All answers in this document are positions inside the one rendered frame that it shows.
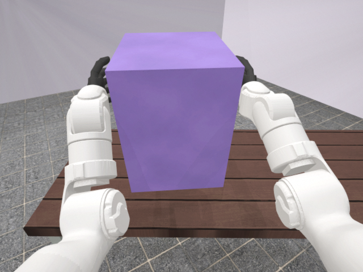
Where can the table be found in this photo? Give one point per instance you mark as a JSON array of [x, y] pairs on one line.
[[243, 208]]

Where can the carton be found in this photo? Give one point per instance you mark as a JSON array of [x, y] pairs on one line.
[[175, 97]]

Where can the right robot upper arm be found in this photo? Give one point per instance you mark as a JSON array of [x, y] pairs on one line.
[[314, 203]]

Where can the right robot forearm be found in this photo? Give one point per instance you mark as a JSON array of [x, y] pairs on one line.
[[289, 149]]

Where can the left robot hand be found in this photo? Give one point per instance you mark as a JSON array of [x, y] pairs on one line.
[[97, 74]]

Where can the right robot hand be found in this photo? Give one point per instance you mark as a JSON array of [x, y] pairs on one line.
[[248, 71]]

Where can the left robot upper arm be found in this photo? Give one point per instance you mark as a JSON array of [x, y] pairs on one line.
[[90, 224]]

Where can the left robot forearm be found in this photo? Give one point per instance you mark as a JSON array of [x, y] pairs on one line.
[[89, 140]]

